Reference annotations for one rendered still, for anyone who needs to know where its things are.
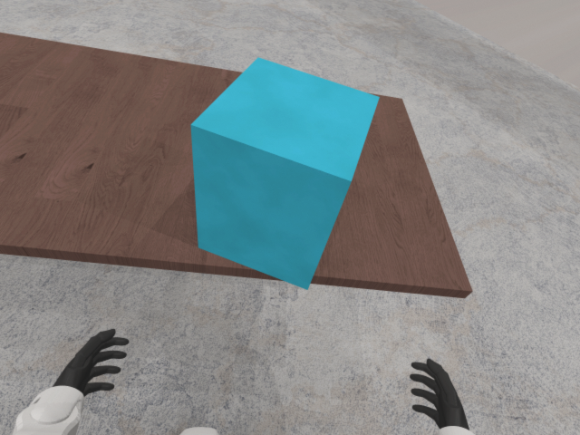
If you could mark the right robot hand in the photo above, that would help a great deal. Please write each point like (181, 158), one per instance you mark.
(446, 400)

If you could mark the table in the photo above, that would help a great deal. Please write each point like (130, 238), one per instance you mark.
(96, 166)

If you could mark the left robot forearm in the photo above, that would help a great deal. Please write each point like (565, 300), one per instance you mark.
(55, 411)

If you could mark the left robot hand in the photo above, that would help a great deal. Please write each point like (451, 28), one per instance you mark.
(80, 369)

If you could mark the carton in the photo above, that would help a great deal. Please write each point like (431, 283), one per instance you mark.
(273, 158)

